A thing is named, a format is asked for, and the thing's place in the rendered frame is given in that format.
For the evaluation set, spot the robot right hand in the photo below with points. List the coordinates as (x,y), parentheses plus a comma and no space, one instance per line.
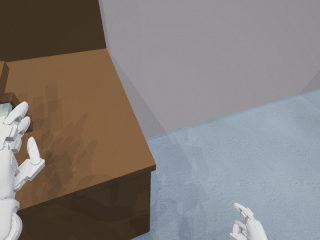
(253,229)

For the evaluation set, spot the robot left forearm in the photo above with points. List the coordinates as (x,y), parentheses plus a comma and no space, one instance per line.
(10,223)

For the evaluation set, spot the tap lever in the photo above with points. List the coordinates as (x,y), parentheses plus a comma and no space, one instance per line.
(5,109)

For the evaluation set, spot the counter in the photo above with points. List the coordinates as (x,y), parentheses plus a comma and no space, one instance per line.
(96,182)

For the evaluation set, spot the robot left hand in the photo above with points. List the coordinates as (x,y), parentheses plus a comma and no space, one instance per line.
(12,129)

